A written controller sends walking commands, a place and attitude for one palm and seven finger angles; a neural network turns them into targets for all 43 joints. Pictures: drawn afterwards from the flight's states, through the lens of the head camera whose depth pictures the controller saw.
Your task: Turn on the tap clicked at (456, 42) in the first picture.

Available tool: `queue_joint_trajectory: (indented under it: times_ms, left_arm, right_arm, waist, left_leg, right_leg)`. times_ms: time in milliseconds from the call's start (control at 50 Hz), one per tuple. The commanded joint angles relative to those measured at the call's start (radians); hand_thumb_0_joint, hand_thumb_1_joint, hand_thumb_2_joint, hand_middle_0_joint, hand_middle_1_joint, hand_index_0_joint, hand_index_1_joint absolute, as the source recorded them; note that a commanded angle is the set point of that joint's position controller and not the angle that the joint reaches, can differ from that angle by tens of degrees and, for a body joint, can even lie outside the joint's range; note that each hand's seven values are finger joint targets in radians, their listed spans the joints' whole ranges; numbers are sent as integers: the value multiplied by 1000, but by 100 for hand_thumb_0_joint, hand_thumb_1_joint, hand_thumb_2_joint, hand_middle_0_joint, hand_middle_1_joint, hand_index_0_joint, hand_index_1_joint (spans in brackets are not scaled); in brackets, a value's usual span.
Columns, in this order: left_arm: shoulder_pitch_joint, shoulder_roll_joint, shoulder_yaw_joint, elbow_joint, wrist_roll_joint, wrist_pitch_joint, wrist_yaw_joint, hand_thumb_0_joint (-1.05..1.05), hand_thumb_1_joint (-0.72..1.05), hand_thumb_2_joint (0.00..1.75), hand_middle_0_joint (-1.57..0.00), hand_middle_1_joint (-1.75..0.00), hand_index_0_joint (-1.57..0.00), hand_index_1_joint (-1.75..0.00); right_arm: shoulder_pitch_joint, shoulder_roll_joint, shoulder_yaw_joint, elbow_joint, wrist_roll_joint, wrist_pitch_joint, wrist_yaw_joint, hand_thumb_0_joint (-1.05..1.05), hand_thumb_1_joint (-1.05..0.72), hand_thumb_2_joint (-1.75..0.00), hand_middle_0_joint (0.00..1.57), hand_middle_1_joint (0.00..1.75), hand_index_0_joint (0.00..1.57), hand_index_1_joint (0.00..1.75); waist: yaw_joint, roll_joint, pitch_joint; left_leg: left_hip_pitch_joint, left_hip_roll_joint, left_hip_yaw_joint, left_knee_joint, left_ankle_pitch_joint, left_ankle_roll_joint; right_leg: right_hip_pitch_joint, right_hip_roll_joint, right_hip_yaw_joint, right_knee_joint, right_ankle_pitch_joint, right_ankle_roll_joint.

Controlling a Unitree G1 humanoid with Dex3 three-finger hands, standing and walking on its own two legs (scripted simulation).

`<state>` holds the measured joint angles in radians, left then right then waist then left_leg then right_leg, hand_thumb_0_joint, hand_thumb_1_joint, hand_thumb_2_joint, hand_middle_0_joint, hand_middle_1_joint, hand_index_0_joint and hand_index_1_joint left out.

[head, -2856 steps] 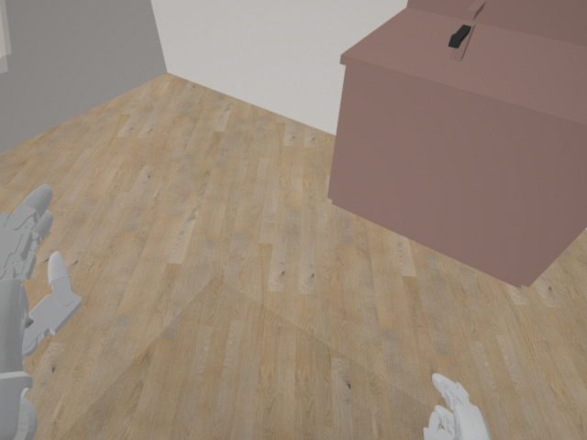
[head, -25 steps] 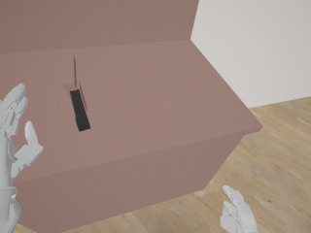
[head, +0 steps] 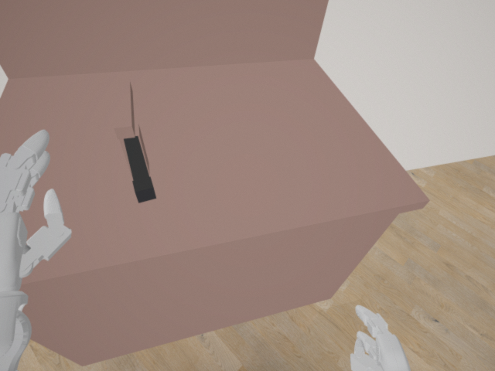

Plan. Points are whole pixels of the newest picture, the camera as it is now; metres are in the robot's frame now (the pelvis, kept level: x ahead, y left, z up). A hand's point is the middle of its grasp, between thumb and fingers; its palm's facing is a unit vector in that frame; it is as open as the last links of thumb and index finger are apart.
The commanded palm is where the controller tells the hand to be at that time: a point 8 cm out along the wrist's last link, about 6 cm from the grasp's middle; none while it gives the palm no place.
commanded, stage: turn the palm inward beside the body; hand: left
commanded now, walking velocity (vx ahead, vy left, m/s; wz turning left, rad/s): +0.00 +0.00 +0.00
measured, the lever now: (144, 189) +0.35 +0.21 +0.09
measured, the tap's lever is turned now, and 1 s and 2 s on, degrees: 8 8 8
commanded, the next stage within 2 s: none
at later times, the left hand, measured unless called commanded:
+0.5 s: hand (73, 259) +0.20 +0.22 +0.16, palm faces +0.53 -0.80 -0.30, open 7.4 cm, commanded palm +0.15 +0.25 +0.17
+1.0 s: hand (122, 266) +0.20 +0.17 +0.14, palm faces +0.47 -0.85 -0.25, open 7.4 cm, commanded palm +0.15 +0.22 +0.16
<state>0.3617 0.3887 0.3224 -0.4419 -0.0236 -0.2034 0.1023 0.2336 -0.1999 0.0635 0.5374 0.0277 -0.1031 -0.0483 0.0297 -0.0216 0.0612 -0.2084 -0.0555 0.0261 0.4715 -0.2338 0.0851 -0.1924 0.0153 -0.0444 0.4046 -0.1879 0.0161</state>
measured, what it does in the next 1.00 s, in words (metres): shifts its weight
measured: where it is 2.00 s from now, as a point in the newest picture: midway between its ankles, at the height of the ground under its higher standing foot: outside the picture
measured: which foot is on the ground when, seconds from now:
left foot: down 0.00-1.00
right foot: down 0.00-1.00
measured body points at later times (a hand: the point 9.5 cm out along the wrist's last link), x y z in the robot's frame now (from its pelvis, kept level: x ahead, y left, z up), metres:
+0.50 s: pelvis -0.02 -0.06 -0.02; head -0.03 -0.08 +0.43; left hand +0.16 +0.26 +0.17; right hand +0.20 -0.26 -0.10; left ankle +0.01 +0.05 -0.74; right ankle +0.02 -0.12 -0.74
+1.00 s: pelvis +0.02 -0.09 -0.02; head +0.01 -0.12 +0.43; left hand +0.17 +0.22 +0.16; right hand +0.22 -0.32 -0.11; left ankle +0.01 +0.05 -0.74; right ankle +0.02 -0.12 -0.74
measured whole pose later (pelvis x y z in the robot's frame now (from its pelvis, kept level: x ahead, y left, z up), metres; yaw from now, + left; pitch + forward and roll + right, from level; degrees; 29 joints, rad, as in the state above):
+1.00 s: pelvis +0.02 -0.09 -0.02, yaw +2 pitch +2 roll +2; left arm 0.44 0.30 0.37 -0.41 -0.24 -0.02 0.05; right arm 0.20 -0.28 0.00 0.68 0.05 -0.23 -0.09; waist 0.07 0.05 -0.07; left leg -0.37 -0.01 -0.04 0.68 -0.35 -0.03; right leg -0.37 0.06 -0.12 0.69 -0.36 -0.12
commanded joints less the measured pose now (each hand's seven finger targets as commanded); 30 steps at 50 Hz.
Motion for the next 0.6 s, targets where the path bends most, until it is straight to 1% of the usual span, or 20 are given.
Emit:
queue_joint_trajectory:
  times_ms: [0,20,40,60,80,120,160,180,200,240,260,280,320,360,420,480,500,540,560,580]
  left_arm:
    - [-434,236,135,87,-59,92,-33,0,90,90,-20,-30,-20,-30]
    - [-459,183,173,-45,-106,131,-75,0,90,90,-20,-30,-20,-30]
    - [-321,177,176,-8,-151,187,-108,0,90,90,-20,-30,-20,-30]
    - [-178,29,66,29,-173,253,-142,0,90,90,-20,-30,-20,-30]
    - [-212,61,50,-58,-145,277,-158,0,90,90,-20,-30,-20,-30]
    - [-207,66,7,-115,-93,293,-152,0,90,90,-20,-30,-20,-30]
    - [-170,182,138,-148,-81,252,-111,0,90,90,-20,-30,-20,-30]
    - [-191,190,160,-203,-81,210,-92,0,90,90,-20,-30,-20,-30]
    - [-198,182,178,-199,-93,170,-67,0,90,90,-20,-30,-20,-30]
    - [-243,197,212,-221,-111,90,-13,0,90,90,-20,-30,-20,-30]
    - [-293,271,264,-257,-105,62,21,0,90,90,-20,-30,-20,-30]
    - [-312,235,227,-243,-92,49,44,0,90,90,-20,-30,-20,-30]
    - [-250,177,183,-136,-89,60,59,0,90,90,-20,-30,-20,-30]
    - [-277,191,159,-110,-81,93,41,0,90,90,-20,-30,-20,-30]
    - [-340,176,83,-74,-99,154,-12,0,90,90,-20,-30,-20,-30]
    - [-354,202,94,-70,-120,182,-40,0,90,90,-20,-30,-20,-30]
    - [-338,208,107,-80,-128,180,-42,0,90,90,-20,-30,-20,-30]
    - [-304,226,146,-76,-145,175,-39,0,90,90,-20,-30,-20,-30]
    - [-263,264,206,-50,-150,175,-28,0,90,90,-20,-30,-20,-30]
    - [-260,231,188,-69,-161,171,-28,0,90,90,-20,-30,-20,-30]
  right_arm:
    - [-90,-174,-87,-109,-43,-63,20,0,-90,-90,20,30,20,30]
    - [-97,-219,-100,-92,-56,-78,32,0,-90,-90,20,30,20,30]
    - [-106,-203,-101,-78,-41,-79,29,0,-90,-90,20,30,20,30]
    - [-166,-179,-73,-94,-14,-77,49,0,-90,-90,20,30,20,30]
    - [-170,-205,-76,-86,-21,-74,61,0,-90,-90,20,30,20,30]
    - [-220,-196,-69,-107,-16,-58,71,0,-90,-90,20,30,20,30]
    - [-241,-198,-69,-114,-10,-42,62,0,-90,-90,20,30,20,30]
    - [-245,-188,-74,-126,-24,-42,54,0,-90,-90,20,30,20,30]
    - [-258,-180,-71,-126,-29,-41,45,0,-90,-90,20,30,20,30]
    - [-270,-165,-71,-109,-32,-43,26,0,-90,-90,20,30,20,30]
    - [-270,-160,-66,-96,-26,-45,18,0,-90,-90,20,30,20,30]
    - [-260,-145,-64,-96,-33,-50,14,0,-90,-90,20,30,20,30]
    - [-248,-146,-58,-68,-26,-51,4,0,-90,-90,20,30,20,30]
    - [-253,-153,-51,-61,-18,-50,-11,0,-90,-90,20,30,20,30]
    - [-261,-157,-44,-52,-9,-57,-41,0,-90,-90,20,30,20,30]
    - [-265,-154,-52,-43,-4,-73,-59,0,-90,-90,20,30,20,30]
    - [-264,-147,-57,-40,-2,-77,-61,0,-90,-90,20,30,20,30]
    - [-263,-145,-61,-29,-2,-85,-62,0,-90,-90,20,30,20,30]
    - [-271,-144,-63,-17,0,-86,-61,0,-90,-90,20,30,20,30]
    - [-267,-139,-67,-20,0,-83,-57,0,-90,-90,20,30,20,30]
  waist:
    - [17,229,-271]
    - [25,191,-332]
    - [54,148,-334]
    - [68,120,-294]
    - [64,104,-265]
    - [44,67,-160]
    - [46,4,-168]
    - [49,-2,-212]
    - [45,-22,-202]
    - [46,40,-213]
    - [51,114,-222]
    - [50,161,-237]
    - [32,150,-175]
    - [17,141,-160]
    - [5,113,-123]
    - [9,53,-138]
    - [25,41,-156]
    - [37,15,-161]
    - [51,3,-156]
    - [47,0,-174]
  left_leg:
    - [130,110,-194,-81,503,-205]
    - [275,124,-182,-55,552,-200]
    - [288,115,-166,-60,624,-189]
    - [265,114,-149,-69,606,-189]
    - [215,112,-138,-56,557,-166]
    - [89,98,-143,-54,288,-133]
    - [11,85,-142,-59,72,-124]
    - [-9,79,-141,-53,22,-122]
    - [-36,76,-146,-44,-48,-116]
    - [-61,66,-130,-25,-173,-100]
    - [-70,62,-124,-23,-232,-97]
    - [-80,54,-116,-14,-233,-92]
    - [-121,52,-109,10,-275,-75]
    - [-133,44,-94,31,-288,-59]
    - [-154,32,-82,68,-287,-48]
    - [-172,42,-68,134,-180,-53]
    - [-180,50,-71,146,-166,-60]
    - [-210,64,-86,175,-156,-73]
    - [-226,71,-92,187,-143,-80]
    - [-246,75,-99,192,-132,-85]
  right_leg:
    - [-79,22,-39,126,17,-81]
    - [-151,27,-7,127,45,-61]
    - [-120,19,-9,131,52,-63]
    - [-135,26,-14,147,26,-56]
    - [-144,14,-27,149,52,-53]
    - [-166,16,-47,152,26,-54]
    - [-148,32,-51,157,-3,-57]
    - [-145,29,-51,164,-28,-57]
    - [-168,33,-49,175,-70,-53]
    - [-192,29,-33,179,-149,-47]
    - [-196,28,-18,180,-176,-49]
    - [-187,19,-9,173,-184,-53]
    - [-215,11,-1,160,-214,-51]
    - [-217,0,17,131,-243,-47]
    - [-203,-29,64,63,-342,-38]
    - [-163,-75,164,-8,-424,-30]
    - [-135,-94,187,-16,-429,-22]
    - [-106,-137,242,-30,-411,0]
    - [-87,-151,268,-33,-389,9]
    - [-65,-171,281,-19,-341,18]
